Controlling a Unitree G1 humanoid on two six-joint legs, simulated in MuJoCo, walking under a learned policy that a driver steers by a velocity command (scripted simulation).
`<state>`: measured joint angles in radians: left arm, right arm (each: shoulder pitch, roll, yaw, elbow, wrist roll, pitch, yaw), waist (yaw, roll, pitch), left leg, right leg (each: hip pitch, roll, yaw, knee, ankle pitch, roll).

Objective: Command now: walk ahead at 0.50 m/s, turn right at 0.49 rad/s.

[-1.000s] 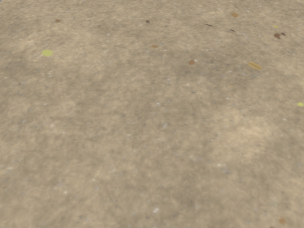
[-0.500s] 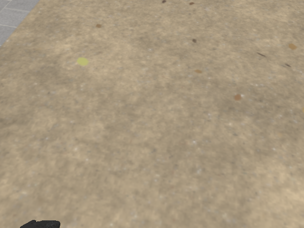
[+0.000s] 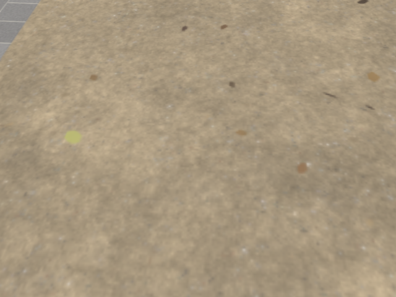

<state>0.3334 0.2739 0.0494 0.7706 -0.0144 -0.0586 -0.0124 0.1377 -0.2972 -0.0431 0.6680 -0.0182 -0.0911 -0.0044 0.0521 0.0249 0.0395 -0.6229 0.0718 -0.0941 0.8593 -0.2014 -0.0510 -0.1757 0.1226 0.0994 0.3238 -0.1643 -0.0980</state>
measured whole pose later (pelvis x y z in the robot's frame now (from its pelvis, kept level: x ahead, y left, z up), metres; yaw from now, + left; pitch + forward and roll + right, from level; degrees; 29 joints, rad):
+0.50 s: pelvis +0.26 +0.04 +0.00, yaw -18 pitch +1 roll +2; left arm 0.18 0.33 0.08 0.65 -0.01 0.00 0.00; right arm 0.26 -0.28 -0.07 0.79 -0.01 -0.07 0.00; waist -0.05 -0.05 0.06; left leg -0.13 -0.02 0.10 0.31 -0.20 0.03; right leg -0.65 -0.07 0.04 0.93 -0.20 0.04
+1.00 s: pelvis +0.36 -0.01 -0.01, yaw -12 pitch +0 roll -2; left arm 0.08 0.26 0.06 0.74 0.01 0.02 0.04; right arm 0.21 -0.30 -0.06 0.82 0.01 0.06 -0.02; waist -0.02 0.01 0.05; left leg -0.41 0.07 0.03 0.85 -0.40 -0.06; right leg -0.31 -0.04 -0.15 0.46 -0.15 -0.02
